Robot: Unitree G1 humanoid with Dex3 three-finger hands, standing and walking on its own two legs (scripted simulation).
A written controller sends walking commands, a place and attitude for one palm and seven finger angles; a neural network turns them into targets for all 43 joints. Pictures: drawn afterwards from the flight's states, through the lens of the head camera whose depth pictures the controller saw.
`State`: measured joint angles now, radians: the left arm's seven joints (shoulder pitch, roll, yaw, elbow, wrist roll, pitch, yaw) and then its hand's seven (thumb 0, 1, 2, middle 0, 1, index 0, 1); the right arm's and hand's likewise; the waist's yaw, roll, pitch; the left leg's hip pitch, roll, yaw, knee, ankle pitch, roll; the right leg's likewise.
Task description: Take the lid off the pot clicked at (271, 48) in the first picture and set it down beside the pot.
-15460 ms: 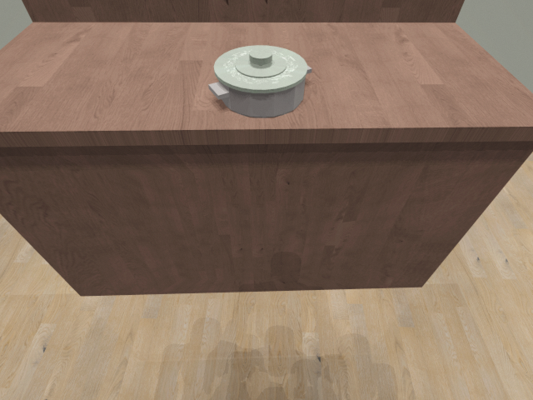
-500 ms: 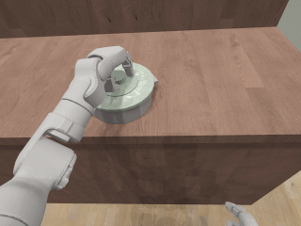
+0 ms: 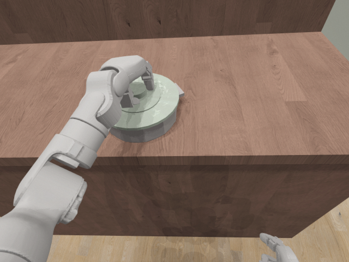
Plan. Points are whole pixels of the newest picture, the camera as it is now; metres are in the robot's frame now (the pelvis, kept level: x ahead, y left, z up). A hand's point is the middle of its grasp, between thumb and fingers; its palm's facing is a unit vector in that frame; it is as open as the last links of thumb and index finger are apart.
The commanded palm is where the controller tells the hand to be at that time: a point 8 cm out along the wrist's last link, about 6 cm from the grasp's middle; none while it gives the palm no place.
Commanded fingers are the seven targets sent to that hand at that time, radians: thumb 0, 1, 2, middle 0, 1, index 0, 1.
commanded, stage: close the fingers and squeeze the knob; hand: left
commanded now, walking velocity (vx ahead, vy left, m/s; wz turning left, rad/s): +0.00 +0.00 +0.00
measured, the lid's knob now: (136, 90) +0.47 +0.11 +0.15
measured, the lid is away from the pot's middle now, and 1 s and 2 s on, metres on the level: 0.01 0.01 0.02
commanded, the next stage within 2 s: lift the lid straight up in 0.28 s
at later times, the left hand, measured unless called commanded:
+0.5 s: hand (131, 92) +0.44 +0.11 +0.18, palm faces -0.27 -0.07 -0.96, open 7.7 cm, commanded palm +0.42 +0.11 +0.25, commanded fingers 0.00 0.56 1.13 -0.80 -0.91 -0.86 -0.95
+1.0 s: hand (128, 78) +0.43 +0.11 +0.22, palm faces -0.23 -0.09 -0.97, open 7.6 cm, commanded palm +0.42 +0.11 +0.29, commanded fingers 0.00 0.56 1.13 -0.80 -0.91 -0.86 -0.95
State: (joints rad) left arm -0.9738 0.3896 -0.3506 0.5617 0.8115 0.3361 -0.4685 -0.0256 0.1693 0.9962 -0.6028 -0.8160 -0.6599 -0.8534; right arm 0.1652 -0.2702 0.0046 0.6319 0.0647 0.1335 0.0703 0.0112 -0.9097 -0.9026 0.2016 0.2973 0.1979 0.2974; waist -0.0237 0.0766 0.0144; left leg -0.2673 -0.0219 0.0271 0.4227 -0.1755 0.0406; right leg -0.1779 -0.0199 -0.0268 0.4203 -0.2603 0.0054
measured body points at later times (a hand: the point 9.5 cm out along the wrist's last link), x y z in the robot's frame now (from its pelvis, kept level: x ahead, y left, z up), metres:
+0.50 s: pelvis +0.00 +0.00 +0.00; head +0.02 -0.03 +0.45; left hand +0.44 +0.11 +0.23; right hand +0.14 -0.24 -0.12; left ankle +0.03 +0.10 -0.74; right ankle -0.03 -0.13 -0.74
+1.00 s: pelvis -0.01 +0.00 +0.00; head +0.00 -0.04 +0.45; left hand +0.44 +0.11 +0.27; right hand +0.16 -0.24 -0.11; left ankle +0.03 +0.10 -0.74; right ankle -0.03 -0.13 -0.74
